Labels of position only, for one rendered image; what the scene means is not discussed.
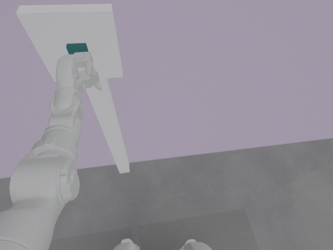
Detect robot shin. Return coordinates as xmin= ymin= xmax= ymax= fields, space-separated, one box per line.
xmin=185 ymin=239 xmax=196 ymax=245
xmin=121 ymin=239 xmax=133 ymax=243

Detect robot left forearm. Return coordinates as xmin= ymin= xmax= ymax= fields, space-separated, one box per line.
xmin=9 ymin=87 xmax=84 ymax=202

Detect button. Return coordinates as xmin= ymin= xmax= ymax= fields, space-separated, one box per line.
xmin=66 ymin=43 xmax=88 ymax=54

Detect left robot shin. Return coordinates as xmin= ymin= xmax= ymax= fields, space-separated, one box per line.
xmin=121 ymin=239 xmax=133 ymax=243

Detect left robot hand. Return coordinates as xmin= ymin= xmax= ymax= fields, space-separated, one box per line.
xmin=56 ymin=52 xmax=102 ymax=95

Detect right robot shin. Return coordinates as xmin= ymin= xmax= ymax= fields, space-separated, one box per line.
xmin=185 ymin=239 xmax=196 ymax=245

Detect panel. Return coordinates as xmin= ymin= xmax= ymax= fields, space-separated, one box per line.
xmin=16 ymin=4 xmax=130 ymax=173

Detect robot left upper arm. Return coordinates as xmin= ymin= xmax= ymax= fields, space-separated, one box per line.
xmin=0 ymin=156 xmax=80 ymax=250

